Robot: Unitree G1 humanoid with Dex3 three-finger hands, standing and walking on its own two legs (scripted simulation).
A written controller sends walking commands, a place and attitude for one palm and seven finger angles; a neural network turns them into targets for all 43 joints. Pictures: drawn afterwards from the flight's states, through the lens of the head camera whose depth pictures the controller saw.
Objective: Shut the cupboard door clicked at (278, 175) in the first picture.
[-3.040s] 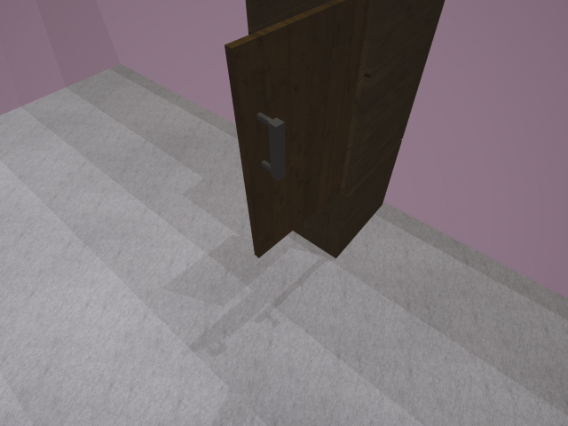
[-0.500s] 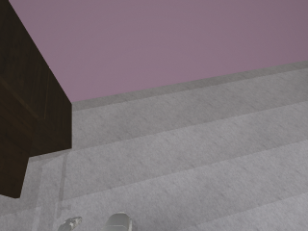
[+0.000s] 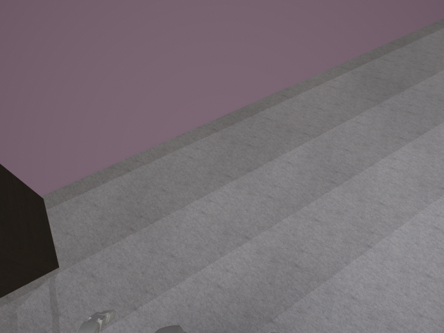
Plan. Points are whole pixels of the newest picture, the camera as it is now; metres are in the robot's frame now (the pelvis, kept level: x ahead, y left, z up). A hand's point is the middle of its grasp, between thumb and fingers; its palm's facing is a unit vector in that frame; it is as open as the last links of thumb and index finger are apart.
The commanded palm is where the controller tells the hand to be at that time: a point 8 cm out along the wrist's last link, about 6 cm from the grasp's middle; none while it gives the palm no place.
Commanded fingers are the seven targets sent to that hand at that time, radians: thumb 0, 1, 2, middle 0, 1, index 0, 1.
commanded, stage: walk around to get in front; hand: left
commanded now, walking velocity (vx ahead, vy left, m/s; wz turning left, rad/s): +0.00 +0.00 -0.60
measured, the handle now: out of the picture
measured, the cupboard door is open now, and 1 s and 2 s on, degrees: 85 85 85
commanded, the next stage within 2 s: none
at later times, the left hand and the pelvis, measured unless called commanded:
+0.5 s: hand (138, 300) +0.19 +0.20 -0.16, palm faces -0.24 -0.95 -0.18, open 7.4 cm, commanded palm none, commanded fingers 0.00 0.90 0.90 -0.20 -0.30 -0.20 -0.30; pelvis +0.05 +0.02 +0.02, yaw -17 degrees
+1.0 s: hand (196, 273) +0.24 +0.08 -0.15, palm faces -0.56 -0.80 -0.22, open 7.4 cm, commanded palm none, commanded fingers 0.00 0.90 0.90 -0.20 -0.30 -0.20 -0.30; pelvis +0.07 -0.04 +0.02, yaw -35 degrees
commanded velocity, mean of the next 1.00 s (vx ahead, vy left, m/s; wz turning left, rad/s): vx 0.00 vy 0.00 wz -0.60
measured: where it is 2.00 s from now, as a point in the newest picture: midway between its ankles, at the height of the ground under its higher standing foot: (296, 326)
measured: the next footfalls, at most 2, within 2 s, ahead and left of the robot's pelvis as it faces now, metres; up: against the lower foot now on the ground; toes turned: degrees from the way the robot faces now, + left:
left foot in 0.32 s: +0.10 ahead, +0.12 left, +0.00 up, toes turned -9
right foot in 0.72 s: +0.04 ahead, -0.14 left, +0.00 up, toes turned -31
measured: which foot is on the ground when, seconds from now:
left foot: up 0.00-0.30, down 0.32-0.72, up 0.74-1.00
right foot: down 0.00-0.32, up 0.34-0.70, down 0.72-1.00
